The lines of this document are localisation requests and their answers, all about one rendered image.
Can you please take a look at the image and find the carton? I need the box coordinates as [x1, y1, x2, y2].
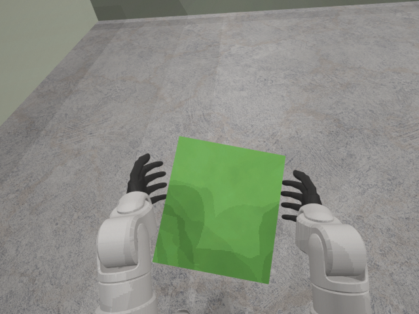
[153, 136, 285, 284]

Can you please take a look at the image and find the robot left forearm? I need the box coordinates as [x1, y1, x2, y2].
[95, 191, 158, 314]

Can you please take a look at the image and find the left robot hand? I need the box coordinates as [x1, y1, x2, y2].
[127, 153, 167, 204]

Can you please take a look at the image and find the robot right forearm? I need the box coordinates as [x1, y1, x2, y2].
[295, 203, 371, 314]

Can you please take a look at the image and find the right robot hand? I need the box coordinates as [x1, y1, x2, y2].
[281, 170, 322, 222]

